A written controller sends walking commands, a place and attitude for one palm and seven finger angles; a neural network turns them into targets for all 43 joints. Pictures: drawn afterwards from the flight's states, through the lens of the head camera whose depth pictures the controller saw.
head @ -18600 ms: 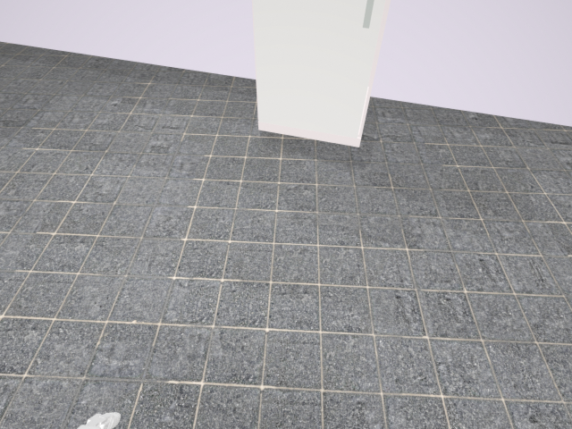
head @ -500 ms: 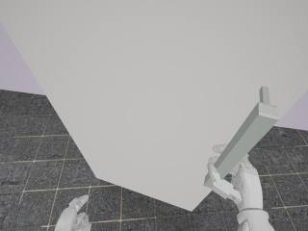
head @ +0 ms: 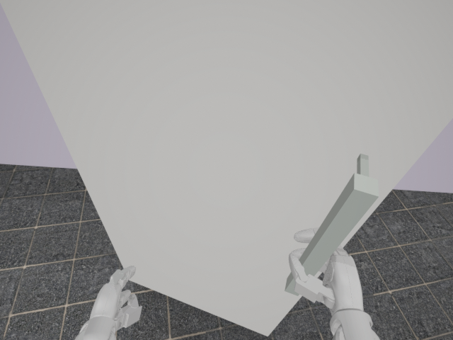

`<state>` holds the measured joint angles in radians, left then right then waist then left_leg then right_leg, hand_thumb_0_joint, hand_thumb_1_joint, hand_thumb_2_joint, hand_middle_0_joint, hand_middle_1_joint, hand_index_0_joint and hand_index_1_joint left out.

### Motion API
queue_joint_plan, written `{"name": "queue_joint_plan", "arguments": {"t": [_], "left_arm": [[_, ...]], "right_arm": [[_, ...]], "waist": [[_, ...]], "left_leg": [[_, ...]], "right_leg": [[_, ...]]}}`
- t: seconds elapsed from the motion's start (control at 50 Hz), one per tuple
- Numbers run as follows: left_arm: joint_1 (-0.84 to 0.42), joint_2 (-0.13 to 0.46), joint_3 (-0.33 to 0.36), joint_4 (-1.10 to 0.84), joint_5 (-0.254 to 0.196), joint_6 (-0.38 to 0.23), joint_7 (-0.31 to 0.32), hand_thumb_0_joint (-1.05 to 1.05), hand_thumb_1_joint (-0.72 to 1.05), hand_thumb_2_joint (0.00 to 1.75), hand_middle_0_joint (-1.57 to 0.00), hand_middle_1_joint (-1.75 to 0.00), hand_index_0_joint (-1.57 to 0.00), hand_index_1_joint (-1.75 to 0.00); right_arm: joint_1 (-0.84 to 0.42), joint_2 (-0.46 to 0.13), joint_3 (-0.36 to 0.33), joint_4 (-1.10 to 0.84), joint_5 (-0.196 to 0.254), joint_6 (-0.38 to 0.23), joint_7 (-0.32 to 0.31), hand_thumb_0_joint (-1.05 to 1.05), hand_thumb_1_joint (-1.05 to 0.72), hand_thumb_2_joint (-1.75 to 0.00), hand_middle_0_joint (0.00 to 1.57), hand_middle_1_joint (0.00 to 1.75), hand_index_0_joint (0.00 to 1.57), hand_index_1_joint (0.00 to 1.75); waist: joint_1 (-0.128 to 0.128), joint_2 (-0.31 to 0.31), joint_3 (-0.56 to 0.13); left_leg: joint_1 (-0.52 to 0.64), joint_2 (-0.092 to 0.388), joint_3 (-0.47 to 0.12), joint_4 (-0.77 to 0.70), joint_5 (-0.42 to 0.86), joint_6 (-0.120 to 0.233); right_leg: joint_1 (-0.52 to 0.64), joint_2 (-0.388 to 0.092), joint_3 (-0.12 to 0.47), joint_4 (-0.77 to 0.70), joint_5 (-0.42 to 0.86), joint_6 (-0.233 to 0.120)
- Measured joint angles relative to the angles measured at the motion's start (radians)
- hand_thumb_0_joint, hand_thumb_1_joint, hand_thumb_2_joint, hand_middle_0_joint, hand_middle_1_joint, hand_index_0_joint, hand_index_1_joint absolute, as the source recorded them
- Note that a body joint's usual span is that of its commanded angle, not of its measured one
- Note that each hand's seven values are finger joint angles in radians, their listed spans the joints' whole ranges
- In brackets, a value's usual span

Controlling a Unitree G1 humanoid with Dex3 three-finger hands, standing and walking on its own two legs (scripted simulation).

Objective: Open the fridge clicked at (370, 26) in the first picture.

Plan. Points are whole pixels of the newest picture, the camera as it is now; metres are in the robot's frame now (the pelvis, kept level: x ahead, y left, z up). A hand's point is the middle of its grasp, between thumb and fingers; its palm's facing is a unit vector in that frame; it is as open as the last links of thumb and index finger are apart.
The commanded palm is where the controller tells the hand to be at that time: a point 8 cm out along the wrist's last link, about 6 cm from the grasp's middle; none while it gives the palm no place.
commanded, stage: walk backward, drawing the door open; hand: right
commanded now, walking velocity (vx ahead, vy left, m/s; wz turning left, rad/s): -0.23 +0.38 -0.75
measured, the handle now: (320, 237) +0.28 -0.12 +0.09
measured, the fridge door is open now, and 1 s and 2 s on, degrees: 18 49 78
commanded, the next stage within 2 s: stop walking and hold the door back in 1.66 s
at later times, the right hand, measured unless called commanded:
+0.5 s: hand out of the picture +0.12 -0.03 +0.04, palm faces +0.27 +0.94 -0.20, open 6.8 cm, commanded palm +0.08 -0.07 +0.05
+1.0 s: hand out of the picture +0.02 +0.09 +0.04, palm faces +0.70 +0.69 -0.19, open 6.6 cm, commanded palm -0.04 +0.08 +0.05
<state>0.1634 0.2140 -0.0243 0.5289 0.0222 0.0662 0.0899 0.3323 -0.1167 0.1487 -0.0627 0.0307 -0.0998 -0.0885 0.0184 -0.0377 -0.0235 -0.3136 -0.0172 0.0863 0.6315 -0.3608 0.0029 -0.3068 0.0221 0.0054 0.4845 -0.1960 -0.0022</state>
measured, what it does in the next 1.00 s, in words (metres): steps to the left, turning right: right foot, then left foot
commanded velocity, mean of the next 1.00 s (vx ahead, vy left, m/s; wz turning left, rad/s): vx -0.20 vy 0.36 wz -0.75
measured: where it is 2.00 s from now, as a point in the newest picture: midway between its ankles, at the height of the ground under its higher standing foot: outside the picture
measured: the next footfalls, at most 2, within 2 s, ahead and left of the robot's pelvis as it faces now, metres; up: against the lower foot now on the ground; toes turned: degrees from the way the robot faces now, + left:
right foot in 0.46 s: -0.10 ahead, -0.02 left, +0.00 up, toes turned -22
left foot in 0.68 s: +0.07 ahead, +0.33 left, +0.00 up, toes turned -30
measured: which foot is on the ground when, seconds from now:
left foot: down 0.00-0.44, up 0.46-0.66, down 0.68-0.92, up 0.94-1.00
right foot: down 0.00-0.22, up 0.24-0.44, down 0.46-0.70, up 0.72-0.92, down 0.94-1.00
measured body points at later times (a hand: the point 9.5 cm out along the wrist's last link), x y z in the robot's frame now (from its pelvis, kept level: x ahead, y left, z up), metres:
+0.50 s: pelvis -0.09 +0.14 -0.01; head -0.05 +0.16 +0.44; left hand +0.12 +0.32 -0.12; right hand +0.10 -0.08 +0.06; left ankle +0.00 +0.16 -0.69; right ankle -0.13 +0.00 -0.74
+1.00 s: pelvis -0.07 +0.36 -0.01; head -0.05 +0.33 +0.43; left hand +0.21 +0.41 -0.10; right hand -0.02 +0.05 +0.06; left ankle +0.04 +0.39 -0.69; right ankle -0.15 +0.27 -0.73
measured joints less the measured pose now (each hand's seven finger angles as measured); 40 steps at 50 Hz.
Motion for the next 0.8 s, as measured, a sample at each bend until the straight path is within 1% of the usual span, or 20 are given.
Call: {"name": "queue_joint_plan", "arguments": {"t": [0.04, 0.1, 0.16, 0.22, 0.26, 0.32, 0.38, 0.42, 0.44, 0.46, 0.48, 0.5, 0.54, 0.56, 0.62, 0.66, 0.68, 0.7, 0.74, 0.8], "left_arm": [[0.019, -0.014, 0.006, 0.008, 0.019, -0.015, -0.002, 0.01, 0.9, 0.9, -0.2, -0.3, -0.2, -0.3], [0.045, -0.028, 0.006, 0.031, 0.025, -0.042, -0.009, 0.01, 0.9, 0.9, -0.2, -0.3, -0.2, -0.3], [0.052, -0.036, 0.0, 0.057, 0.014, -0.051, -0.015, 0.01, 0.9, 0.9, -0.2, -0.3, -0.2, -0.3], [0.059, -0.037, 0.01, 0.085, 0.0, -0.06, -0.018, 0.02, 0.9, 0.9, -0.2, -0.3, -0.2, -0.3], [0.062, -0.037, 0.022, 0.11, -0.003, -0.073, -0.014, 0.02, 0.9, 0.9, -0.2, -0.3, -0.2, -0.3], [0.081, -0.032, 0.041, 0.146, 0.004, -0.103, -0.001, 0.02, 0.9, 0.9, -0.2, -0.3, -0.2, -0.3], [0.095, -0.029, 0.044, 0.163, 0.012, -0.141, 0.015, 0.02, 0.9, 0.9, -0.2, -0.3, -0.2, -0.3], [0.099, -0.027, 0.037, 0.161, 0.01, -0.173, 0.021, 0.02, 0.9, 0.9, -0.2, -0.3, -0.2, -0.3], [0.099, -0.021, 0.031, 0.147, 0.009, -0.192, 0.021, 0.02, 0.9, 0.9, -0.2, -0.3, -0.2, -0.3], [0.099, -0.013, 0.029, 0.124, 0.015, -0.208, 0.019, 0.02, 0.9, 0.9, -0.2, -0.3, -0.2, -0.3], [0.085, -0.025, 0.031, 0.122, 0.027, -0.209, 0.017, 0.02, 0.9, 0.9, -0.2, -0.3, -0.2, -0.3], [0.074, -0.036, 0.03, 0.125, 0.036, -0.203, 0.012, 0.02, 0.9, 0.9, -0.2, -0.3, -0.2, -0.3], [0.071, -0.046, 0.027, 0.129, 0.047, -0.193, 0.001, 0.02, 0.9, 0.9, -0.2, -0.3, -0.2, -0.3], [0.073, -0.045, 0.025, 0.132, 0.047, -0.196, -0.004, 0.02, 0.9, 0.9, -0.2, -0.3, -0.2, -0.3], [0.08, -0.039, 0.02, 0.133, 0.032, -0.209, -0.012, 0.02, 0.9, 0.9, -0.2, -0.3, -0.2, -0.3], [0.083, -0.048, 0.019, 0.128, 0.017, -0.215, -0.013, 0.02, 0.9, 0.9, -0.2, -0.3, -0.2, -0.3], [0.077, -0.053, 0.02, 0.125, 0.011, -0.217, -0.014, 0.02, 0.9, 0.9, -0.2, -0.3, -0.2, -0.3], [0.054, -0.046, 0.027, 0.13, 0.005, -0.214, -0.016, 0.02, 0.9, 0.9, -0.21, -0.3, -0.2, -0.3], [0.012, -0.026, 0.053, 0.15, -0.001, -0.204, -0.012, 0.02, 0.9, 0.9, -0.21, -0.3, -0.2, -0.3], [-0.02, -0.006, 0.08, 0.17, 0.004, -0.191, 0.01, 0.02, 0.9, 0.9, -0.2, -0.3, -0.2, -0.3]], "right_arm": [[-0.008, -0.007, -0.006, 0.007, -0.004, 0.013, -0.011, 0.01, -0.57, -0.77, 0.33, 1.32, 0.35, 1.4], [-0.019, -0.011, -0.015, 0.013, -0.018, 0.022, -0.019, 0.0, -0.57, -0.76, 0.34, 1.31, 0.34, 1.4], [-0.022, -0.015, -0.031, 0.011, -0.016, 0.017, -0.024, -0.01, -0.57, -0.77, 0.35, 1.31, 0.32, 1.4], [-0.019, -0.011, -0.042, 0.011, -0.013, 0.018, -0.03, -0.01, -0.57, -0.78, 0.35, 1.3, 0.31, 1.4], [-0.019, -0.009, -0.045, 0.005, -0.018, 0.026, -0.03, -0.01, -0.57, -0.78, 0.35, 1.29, 0.3, 1.4], [-0.036, -0.004, -0.037, 0.013, -0.035, 0.032, -0.014, -0.02, -0.57, -0.78, 0.35, 1.3, 0.31, 1.4], [-0.061, -0.003, -0.025, 0.02, -0.054, 0.03, 0.002, -0.02, -0.56, -0.78, 0.36, 1.3, 0.31, 1.4], [-0.07, -0.001, -0.021, 0.013, -0.064, 0.024, 0.008, -0.02, -0.56, -0.78, 0.36, 1.31, 0.32, 1.4], [-0.068, 0.001, -0.022, -0.002, -0.061, 0.016, 0.008, -0.02, -0.55, -0.78, 0.37, 1.32, 0.32, 1.4], [-0.068, 0.001, -0.025, -0.018, -0.058, 0.002, 0.009, -0.01, -0.55, -0.78, 0.37, 1.32, 0.32, 1.4], [-0.082, -0.014, -0.032, -0.017, -0.061, -0.011, 0.008, -0.02, -0.55, -0.78, 0.38, 1.33, 0.32, 1.4], [-0.094, -0.025, -0.04, -0.009, -0.065, -0.016, 0.01, -0.02, -0.55, -0.77, 0.39, 1.34, 0.31, 1.4], [-0.105, -0.027, -0.045, 0.006, -0.065, -0.008, 0.018, -0.02, -0.55, -0.76, 0.38, 1.33, 0.31, 1.4], [-0.109, -0.022, -0.045, 0.011, -0.067, -0.004, 0.021, -0.02, -0.56, -0.76, 0.38, 1.32, 0.31, 1.4], [-0.1, -0.018, -0.046, -0.003, -0.066, 0.0, 0.026, -0.01, -0.57, -0.77, 0.37, 1.32, 0.3, 1.4], [-0.083, -0.037, -0.061, -0.037, -0.059, -0.006, 0.026, -0.01, -0.57, -0.78, 0.38, 1.33, 0.3, 1.4], [-0.076, -0.049, -0.076, -0.058, -0.055, -0.012, 0.024, -0.01, -0.56, -0.78, 0.38, 1.34, 0.29, 1.4], [-0.08, -0.044, -0.091, -0.066, -0.054, -0.017, 0.02, -0.01, -0.56, -0.79, 0.39, 1.34, 0.29, 1.4], [-0.096, -0.03, -0.107, -0.061, -0.053, -0.014, 0.017, -0.01, -0.56, -0.79, 0.4, 1.36, 0.3, 1.4], [-0.104, -0.019, -0.113, -0.035, -0.054, -0.015, 0.024, -0.02, -0.56, -0.78, 0.4, 1.35, 0.33, 1.4]], "waist": [[0.03, 0.009, -0.005], [0.048, 0.006, 0.001], [0.04, -0.008, 0.021], [0.033, -0.026, 0.028], [0.036, -0.022, 0.03], [0.036, -0.003, 0.024], [0.034, 0.016, 0.031], [0.033, 0.022, 0.04], [0.031, 0.016, 0.044], [0.036, -0.006, 0.046], [0.048, 0.008, 0.069], [0.056, 0.02, 0.092], [0.064, 0.005, 0.11], [0.058, -0.011, 0.117], [0.025, -0.043, 0.122], [0.009, -0.03, 0.111], [-0.001, -0.015, 0.107], [-0.006, -0.029, 0.123], [0.001, -0.046, 0.149], [-0.004, -0.021, 0.165]], "left_leg": [[-0.033, -0.016, -0.056, 0.068, -0.056, -0.009], [-0.017, -0.026, -0.104, -0.016, -0.04, -0.012], [0.002, -0.043, -0.068, -0.114, 0.139, 0.019], [0.004, -0.062, -0.03, -0.159, 0.189, 0.08], [-0.002, -0.056, -0.001, -0.169, 0.203, 0.117], [-0.015, -0.028, 0.053, -0.168, 0.209, 0.141], [-0.019, -0.006, 0.113, -0.176, 0.218, 0.155], [-0.029, -0.001, 0.15, -0.178, 0.225, 0.138], [-0.061, -0.003, 0.162, -0.133, 0.209, 0.075], [-0.13, -0.017, 0.152, -0.005, 0.134, 0.002], [-0.189, -0.013, 0.092, 0.159, 0.063, -0.034], [-0.226, -0.015, 0.033, 0.294, 0.023, -0.045], [-0.258, -0.021, -0.035, 0.426, -0.019, -0.053], [-0.254, -0.017, -0.055, 0.424, -0.017, -0.052], [-0.157, 0.016, -0.089, 0.218, 0.003, -0.057], [-0.054, 0.04, -0.096, 0.028, 0.018, -0.065], [-0.022, 0.049, -0.093, -0.05, 0.069, -0.061], [-0.036, 0.033, -0.074, -0.04, 0.125, -0.049], [-0.062, 0.038, -0.031, 0.016, 0.122, -0.017], [-0.055, 0.075, -0.002, 0.014, 0.115, 0.016]], "right_leg": [[-0.001, 0.011, 0.034, -0.042, 0.046, 0.012], [-0.007, 0.006, 0.088, -0.082, 0.097, 0.027], [-0.02, -0.021, 0.12, -0.085, 0.106, 0.038], [-0.055, -0.042, 0.142, -0.051, 0.014, 0.031], [-0.108, -0.043, 0.105, 0.082, -0.079, 0.023], [-0.174, -0.028, 0.015, 0.389, -0.194, 0.023], [-0.13, -0.03, -0.059, 0.457, -0.255, 0.018], [-0.041, -0.038, -0.096, 0.323, -0.257, 0.003], [0.028, -0.046, -0.102, 0.177, -0.202, -0.014], [0.06, -0.062, -0.061, 0.07, -0.119, -0.043], [0.049, -0.055, -0.039, 0.073, -0.09, -0.03], [0.048, -0.051, -0.015, 0.078, -0.08, -0.001], [0.045, -0.07, 0.053, 0.057, -0.058, 0.043], [0.041, -0.088, 0.086, 0.041, -0.044, 0.054], [0.014, -0.14, 0.163, 0.02, -0.022, 0.072], [-0.03, -0.152, 0.197, 0.046, -0.031, 0.076], [-0.061, -0.152, 0.206, 0.074, -0.043, 0.076], [-0.088, -0.162, 0.228, 0.116, -0.079, 0.063], [-0.172, -0.134, 0.2, 0.324, -0.228, 0.05], [-0.229, -0.067, 0.048, 0.657, -0.332, 0.043]]}}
